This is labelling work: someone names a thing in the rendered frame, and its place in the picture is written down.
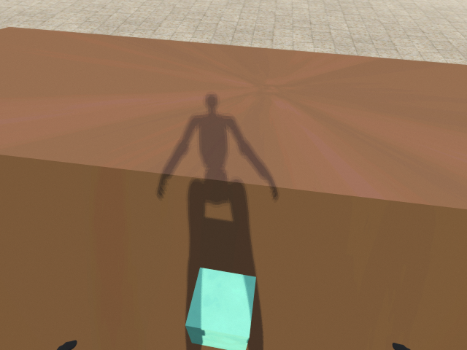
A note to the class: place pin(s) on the carton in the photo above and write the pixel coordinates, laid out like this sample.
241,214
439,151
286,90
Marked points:
221,309

